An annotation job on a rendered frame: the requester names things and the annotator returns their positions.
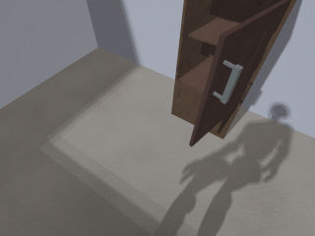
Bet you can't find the cupboard door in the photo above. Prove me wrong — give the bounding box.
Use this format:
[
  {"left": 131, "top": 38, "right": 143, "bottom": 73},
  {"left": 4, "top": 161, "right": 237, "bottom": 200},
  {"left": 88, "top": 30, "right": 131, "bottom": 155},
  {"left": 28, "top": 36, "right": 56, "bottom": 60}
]
[{"left": 189, "top": 0, "right": 290, "bottom": 147}]

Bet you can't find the handle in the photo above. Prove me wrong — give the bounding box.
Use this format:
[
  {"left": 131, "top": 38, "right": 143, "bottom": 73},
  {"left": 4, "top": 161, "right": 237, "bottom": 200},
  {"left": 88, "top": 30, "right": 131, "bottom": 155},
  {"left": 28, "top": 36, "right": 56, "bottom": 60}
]
[{"left": 213, "top": 60, "right": 244, "bottom": 104}]

